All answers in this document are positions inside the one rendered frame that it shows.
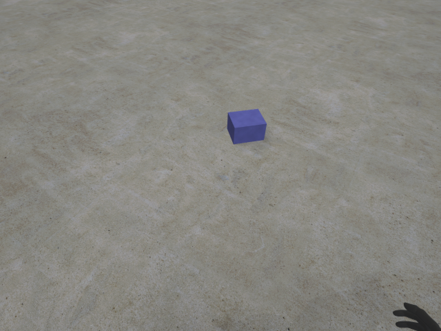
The carton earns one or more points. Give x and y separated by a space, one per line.
246 126

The robot right hand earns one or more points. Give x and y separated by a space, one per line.
425 322

